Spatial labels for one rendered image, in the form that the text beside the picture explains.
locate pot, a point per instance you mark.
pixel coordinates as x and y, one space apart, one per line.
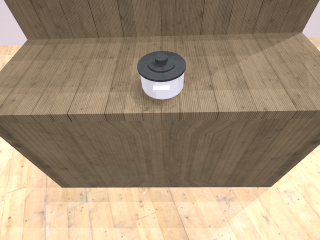
163 90

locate knob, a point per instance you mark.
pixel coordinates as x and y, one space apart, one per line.
161 58

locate table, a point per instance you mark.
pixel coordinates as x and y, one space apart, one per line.
72 102

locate lid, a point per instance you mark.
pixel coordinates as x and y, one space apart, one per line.
152 71

